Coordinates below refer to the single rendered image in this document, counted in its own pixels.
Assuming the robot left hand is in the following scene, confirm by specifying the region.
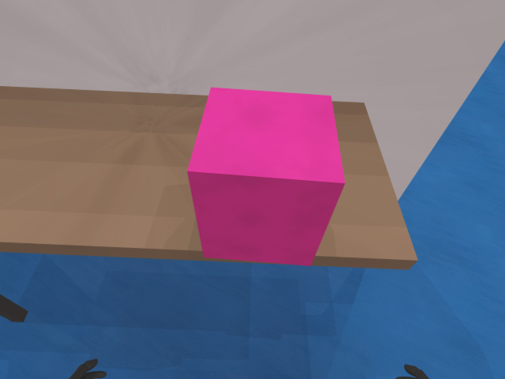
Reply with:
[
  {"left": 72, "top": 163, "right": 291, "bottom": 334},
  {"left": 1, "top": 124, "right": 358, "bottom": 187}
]
[{"left": 69, "top": 359, "right": 107, "bottom": 379}]

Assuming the carton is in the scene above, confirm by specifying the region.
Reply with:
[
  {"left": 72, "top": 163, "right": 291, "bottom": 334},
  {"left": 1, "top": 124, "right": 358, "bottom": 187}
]
[{"left": 187, "top": 88, "right": 345, "bottom": 266}]

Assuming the table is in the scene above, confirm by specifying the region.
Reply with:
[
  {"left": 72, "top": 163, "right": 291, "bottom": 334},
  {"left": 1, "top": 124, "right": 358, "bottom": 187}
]
[{"left": 0, "top": 86, "right": 418, "bottom": 322}]

